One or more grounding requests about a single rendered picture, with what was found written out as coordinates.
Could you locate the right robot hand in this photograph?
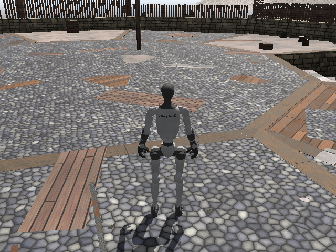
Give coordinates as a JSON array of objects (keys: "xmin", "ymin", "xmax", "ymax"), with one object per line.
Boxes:
[{"xmin": 186, "ymin": 147, "xmax": 198, "ymax": 159}]

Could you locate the robot left foot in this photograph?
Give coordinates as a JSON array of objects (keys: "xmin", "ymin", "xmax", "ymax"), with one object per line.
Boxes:
[{"xmin": 151, "ymin": 204, "xmax": 159, "ymax": 217}]

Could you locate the left robot hand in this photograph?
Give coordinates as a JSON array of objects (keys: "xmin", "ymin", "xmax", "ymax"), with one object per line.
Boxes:
[{"xmin": 138, "ymin": 146, "xmax": 150, "ymax": 158}]

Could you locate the right robot forearm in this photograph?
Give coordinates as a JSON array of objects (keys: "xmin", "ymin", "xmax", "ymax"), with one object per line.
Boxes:
[{"xmin": 187, "ymin": 127, "xmax": 197, "ymax": 149}]

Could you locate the left robot forearm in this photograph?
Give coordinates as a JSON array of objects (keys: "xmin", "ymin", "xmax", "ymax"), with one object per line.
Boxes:
[{"xmin": 139, "ymin": 128, "xmax": 149, "ymax": 148}]

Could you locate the robot right thigh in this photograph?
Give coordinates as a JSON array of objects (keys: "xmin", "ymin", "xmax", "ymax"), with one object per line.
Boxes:
[{"xmin": 174, "ymin": 146, "xmax": 186, "ymax": 183}]

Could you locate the robot left upper arm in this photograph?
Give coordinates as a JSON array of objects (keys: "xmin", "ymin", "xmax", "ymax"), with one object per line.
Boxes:
[{"xmin": 143, "ymin": 106, "xmax": 157, "ymax": 135}]

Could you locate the robot right upper arm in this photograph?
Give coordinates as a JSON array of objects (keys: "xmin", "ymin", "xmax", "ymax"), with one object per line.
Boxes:
[{"xmin": 179, "ymin": 106, "xmax": 193, "ymax": 135}]

